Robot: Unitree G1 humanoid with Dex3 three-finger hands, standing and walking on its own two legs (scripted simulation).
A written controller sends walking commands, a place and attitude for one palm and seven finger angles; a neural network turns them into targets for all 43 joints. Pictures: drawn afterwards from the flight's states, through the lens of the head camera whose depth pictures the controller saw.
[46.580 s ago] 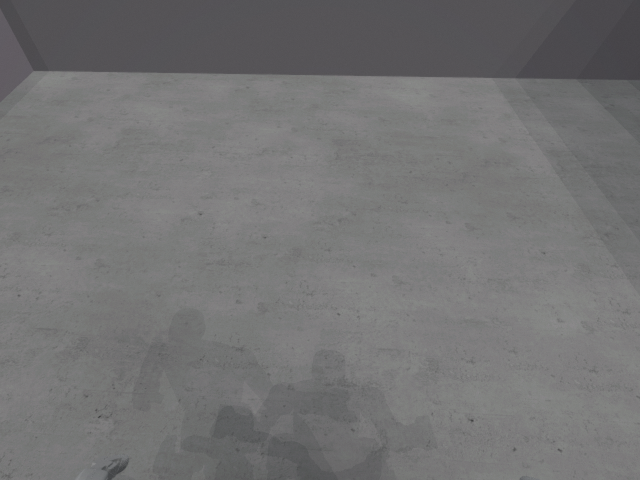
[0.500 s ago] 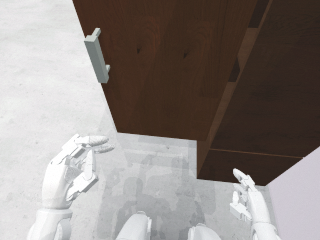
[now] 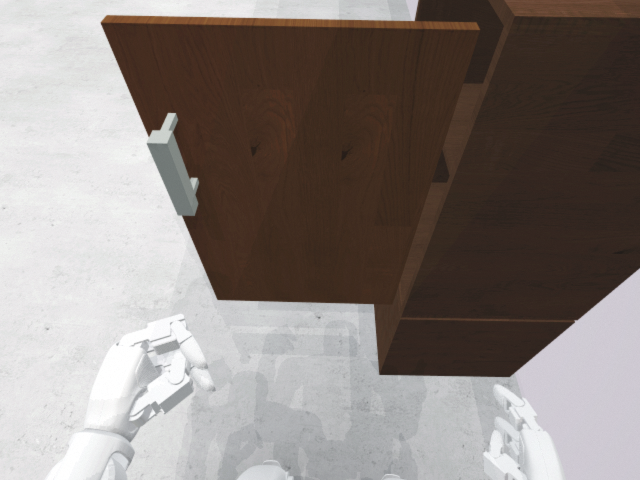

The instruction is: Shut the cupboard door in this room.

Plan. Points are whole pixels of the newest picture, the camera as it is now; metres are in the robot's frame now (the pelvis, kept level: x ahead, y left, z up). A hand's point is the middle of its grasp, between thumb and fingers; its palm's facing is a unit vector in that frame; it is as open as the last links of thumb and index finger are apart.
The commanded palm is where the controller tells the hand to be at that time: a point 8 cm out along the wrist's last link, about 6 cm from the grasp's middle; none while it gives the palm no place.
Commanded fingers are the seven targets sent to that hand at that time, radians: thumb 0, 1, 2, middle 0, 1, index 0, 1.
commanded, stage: raise the hand and make a fist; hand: left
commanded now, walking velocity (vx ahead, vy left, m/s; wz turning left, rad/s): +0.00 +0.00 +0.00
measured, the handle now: (179, 165) +0.48 +0.22 +0.12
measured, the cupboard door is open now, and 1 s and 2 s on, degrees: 89 89 89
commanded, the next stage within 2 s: bring the fist close to the handle in 0.78 s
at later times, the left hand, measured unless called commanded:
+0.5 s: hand (126, 321) +0.24 +0.20 +0.14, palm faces +0.10 -0.99 -0.06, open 3.1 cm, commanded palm +0.21 +0.24 +0.12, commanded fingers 0.00 0.90 0.90 -1.30 -1.50 -1.30 -1.50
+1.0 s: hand (167, 350) +0.23 +0.17 +0.11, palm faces +0.01 -1.00 -0.06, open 3.1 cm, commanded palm +0.22 +0.23 +0.12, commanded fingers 0.00 0.90 0.90 -1.30 -1.50 -1.30 -1.50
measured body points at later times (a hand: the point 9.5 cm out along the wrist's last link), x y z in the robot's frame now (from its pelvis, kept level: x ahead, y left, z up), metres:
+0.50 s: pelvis +0.01 -0.01 +0.02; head +0.03 -0.02 +0.47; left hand +0.23 +0.25 +0.15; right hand +0.19 -0.23 -0.05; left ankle +0.02 +0.10 -0.69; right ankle +0.00 -0.11 -0.69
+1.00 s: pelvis +0.00 -0.02 +0.03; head +0.02 -0.03 +0.47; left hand +0.22 +0.22 +0.11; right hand +0.18 -0.25 -0.05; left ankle +0.02 +0.10 -0.69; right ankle +0.00 -0.11 -0.69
